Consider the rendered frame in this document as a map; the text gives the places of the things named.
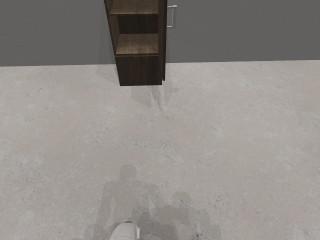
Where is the robot left thigh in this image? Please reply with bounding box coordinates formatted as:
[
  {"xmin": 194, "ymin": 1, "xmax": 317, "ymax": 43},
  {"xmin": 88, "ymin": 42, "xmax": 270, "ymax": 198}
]
[{"xmin": 108, "ymin": 222, "xmax": 140, "ymax": 240}]

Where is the cupboard door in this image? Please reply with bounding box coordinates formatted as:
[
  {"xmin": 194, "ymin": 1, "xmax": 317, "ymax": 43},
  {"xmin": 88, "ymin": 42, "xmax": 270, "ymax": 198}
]
[{"xmin": 158, "ymin": 0, "xmax": 168, "ymax": 81}]

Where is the handle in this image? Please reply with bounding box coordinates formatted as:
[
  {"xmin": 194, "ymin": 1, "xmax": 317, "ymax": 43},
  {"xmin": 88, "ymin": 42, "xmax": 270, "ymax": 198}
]
[{"xmin": 166, "ymin": 5, "xmax": 177, "ymax": 29}]

